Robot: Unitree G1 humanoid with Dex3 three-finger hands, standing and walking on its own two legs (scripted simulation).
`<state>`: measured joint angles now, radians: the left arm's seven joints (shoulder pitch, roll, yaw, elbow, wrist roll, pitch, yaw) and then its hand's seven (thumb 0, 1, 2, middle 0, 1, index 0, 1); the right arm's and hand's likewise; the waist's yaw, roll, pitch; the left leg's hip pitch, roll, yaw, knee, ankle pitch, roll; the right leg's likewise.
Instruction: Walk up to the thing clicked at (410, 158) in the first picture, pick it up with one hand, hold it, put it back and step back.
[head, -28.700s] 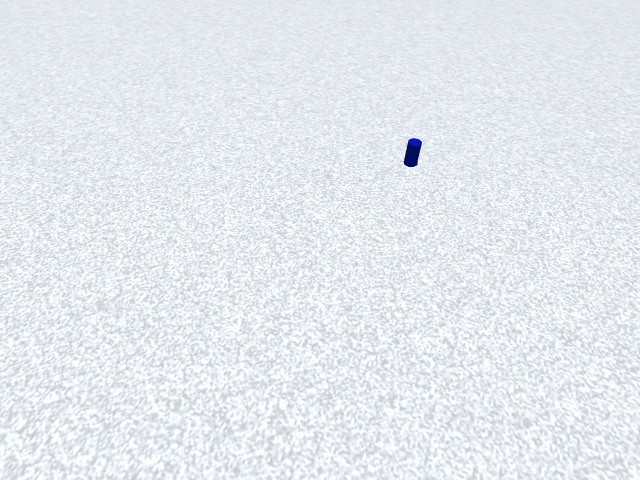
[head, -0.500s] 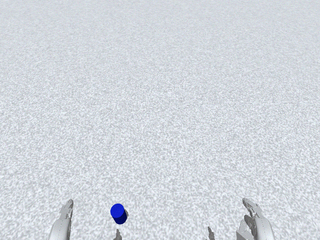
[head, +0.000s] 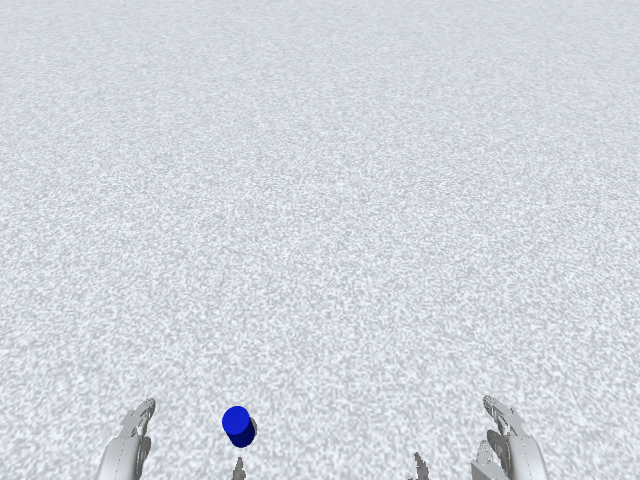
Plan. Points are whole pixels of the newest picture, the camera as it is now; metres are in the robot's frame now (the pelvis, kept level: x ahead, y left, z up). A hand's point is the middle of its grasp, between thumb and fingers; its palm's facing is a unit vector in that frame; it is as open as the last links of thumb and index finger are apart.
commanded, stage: stand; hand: left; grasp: from the side
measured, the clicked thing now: (239, 427) +0.38 +0.21 -0.66
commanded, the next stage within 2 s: none
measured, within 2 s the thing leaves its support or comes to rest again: neither
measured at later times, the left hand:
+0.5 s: hand out of the picture +0.08 +0.25 -0.11, palm faces +0.00 -0.93 -0.36, open 7.5 cm
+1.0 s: hand out of the picture +0.02 +0.25 -0.10, palm faces +0.00 -0.94 -0.34, open 7.4 cm
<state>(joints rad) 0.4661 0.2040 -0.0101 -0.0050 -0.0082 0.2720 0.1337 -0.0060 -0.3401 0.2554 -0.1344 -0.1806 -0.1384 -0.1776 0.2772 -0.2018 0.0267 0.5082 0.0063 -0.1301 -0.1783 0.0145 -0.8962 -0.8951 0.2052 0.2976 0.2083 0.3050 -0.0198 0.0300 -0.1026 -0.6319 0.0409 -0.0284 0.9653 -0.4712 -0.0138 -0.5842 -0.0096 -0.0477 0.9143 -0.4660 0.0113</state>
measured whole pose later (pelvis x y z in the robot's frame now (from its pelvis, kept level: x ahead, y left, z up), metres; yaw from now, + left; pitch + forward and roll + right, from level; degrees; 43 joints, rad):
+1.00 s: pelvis -0.02 +0.00 +0.06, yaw +1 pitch -4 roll +0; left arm 0.16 0.32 0.00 1.15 0.03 -0.01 0.01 0.01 0.90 0.90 -0.20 -0.30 -0.20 -0.30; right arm 0.15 -0.31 -0.02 1.13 -0.03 0.01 0.00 0.01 -0.90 -0.89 0.20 0.30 0.21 0.30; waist 0.01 0.01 0.05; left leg -0.15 0.01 -0.01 0.39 -0.17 -0.01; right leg -0.13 -0.04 -0.04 0.39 -0.19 0.02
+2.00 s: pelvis +0.01 +0.00 +0.06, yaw +0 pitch -2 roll +0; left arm 0.11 0.32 0.01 1.17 0.02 -0.01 0.00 0.01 0.90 0.90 -0.20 -0.30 -0.20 -0.30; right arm 0.10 -0.33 0.00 1.16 -0.02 -0.01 -0.01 0.01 -0.90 -0.89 0.20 0.30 0.21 0.30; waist 0.00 0.00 0.05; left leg -0.12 0.01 0.00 0.32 -0.17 -0.01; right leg -0.10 -0.03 -0.03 0.33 -0.19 0.02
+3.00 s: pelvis -0.10 +0.03 +0.03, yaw -4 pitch -1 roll +0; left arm 0.11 0.37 0.07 0.89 0.02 0.05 0.01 0.01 0.90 0.90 -0.20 -0.30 -0.20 -0.30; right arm 0.12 -0.36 -0.04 0.86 -0.02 0.03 -0.01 0.01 -0.90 -0.89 0.21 0.30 0.21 0.30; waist -0.02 -0.01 0.20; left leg -0.38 0.00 0.04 0.67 -0.27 0.04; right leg -0.29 0.03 0.07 0.75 -0.43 0.00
